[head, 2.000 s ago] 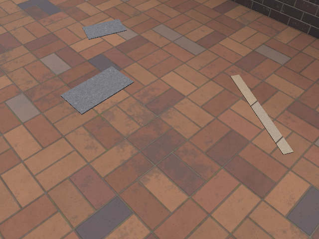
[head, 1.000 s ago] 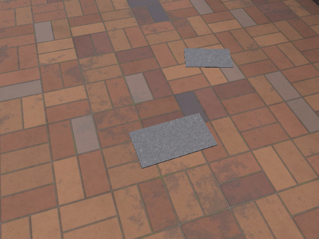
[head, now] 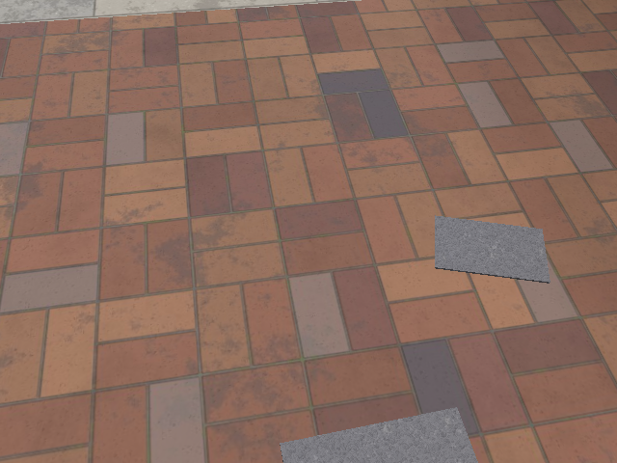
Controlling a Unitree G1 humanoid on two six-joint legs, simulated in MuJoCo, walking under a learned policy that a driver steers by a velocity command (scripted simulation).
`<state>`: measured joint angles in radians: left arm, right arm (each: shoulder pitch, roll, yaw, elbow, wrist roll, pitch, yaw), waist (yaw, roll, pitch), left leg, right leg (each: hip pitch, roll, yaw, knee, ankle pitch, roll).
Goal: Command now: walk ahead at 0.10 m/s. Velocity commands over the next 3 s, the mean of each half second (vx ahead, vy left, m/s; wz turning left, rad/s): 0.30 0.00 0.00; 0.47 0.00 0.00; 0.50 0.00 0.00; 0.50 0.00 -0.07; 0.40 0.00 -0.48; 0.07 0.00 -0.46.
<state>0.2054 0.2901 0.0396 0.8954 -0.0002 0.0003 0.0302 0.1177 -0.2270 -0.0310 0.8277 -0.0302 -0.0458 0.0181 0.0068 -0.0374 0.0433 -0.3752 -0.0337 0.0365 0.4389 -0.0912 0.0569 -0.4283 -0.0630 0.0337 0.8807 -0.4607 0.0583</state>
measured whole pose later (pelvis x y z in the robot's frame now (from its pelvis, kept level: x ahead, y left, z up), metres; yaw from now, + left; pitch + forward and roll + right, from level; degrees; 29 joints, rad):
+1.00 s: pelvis +0.39 +0.00 -0.02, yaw +0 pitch +2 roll +1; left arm -0.03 0.24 0.05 0.80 -0.01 -0.09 -0.04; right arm 0.42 -0.27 -0.06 1.04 0.01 -0.05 -0.01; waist -0.07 0.00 0.04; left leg 0.05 0.02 0.03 0.49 -0.47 0.00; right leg -0.51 -0.01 -0.05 0.54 -0.06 -0.07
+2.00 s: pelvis +0.96 +0.04 +0.00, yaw -3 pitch +2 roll +2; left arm 0.03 0.25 0.05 0.85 -0.02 -0.07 -0.04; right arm 0.34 -0.26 -0.06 1.01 0.00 -0.07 -0.01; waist -0.07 -0.04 0.01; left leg 0.10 -0.05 0.11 0.18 -0.32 0.02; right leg -0.61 -0.07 -0.01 0.55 0.04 -0.05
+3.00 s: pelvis +1.30 -0.05 +0.00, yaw -34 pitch +1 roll +2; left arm 0.20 0.28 0.05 0.70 0.02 0.05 0.01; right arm 0.13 -0.30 -0.06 0.84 -0.01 0.01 -0.01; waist -0.02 0.02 0.04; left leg -0.40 0.06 0.08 0.67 -0.40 -0.03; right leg -0.29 -0.01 0.01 0.56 -0.28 -0.02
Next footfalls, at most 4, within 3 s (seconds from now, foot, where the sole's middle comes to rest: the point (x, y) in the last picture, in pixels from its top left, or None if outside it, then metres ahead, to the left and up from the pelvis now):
0.14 right None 0.08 -0.14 -0.77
0.48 left None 0.22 0.13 -0.77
0.98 right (359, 415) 0.56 -0.10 -0.77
1.52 left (255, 296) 0.86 0.14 -0.77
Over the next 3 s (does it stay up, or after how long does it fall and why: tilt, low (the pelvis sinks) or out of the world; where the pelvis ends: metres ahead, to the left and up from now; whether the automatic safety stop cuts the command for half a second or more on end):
stays up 1.30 -0.05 0.00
